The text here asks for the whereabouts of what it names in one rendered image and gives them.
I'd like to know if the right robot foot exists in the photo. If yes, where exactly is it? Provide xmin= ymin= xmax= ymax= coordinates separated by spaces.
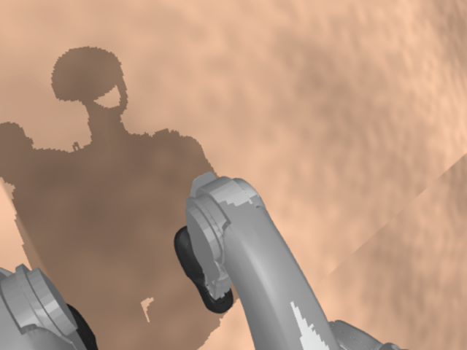
xmin=174 ymin=226 xmax=234 ymax=314

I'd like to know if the left robot foot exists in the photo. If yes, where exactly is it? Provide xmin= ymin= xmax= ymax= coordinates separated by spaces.
xmin=67 ymin=304 xmax=98 ymax=350

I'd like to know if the right robot hand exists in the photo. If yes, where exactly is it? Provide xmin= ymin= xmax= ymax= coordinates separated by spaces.
xmin=328 ymin=320 xmax=384 ymax=350

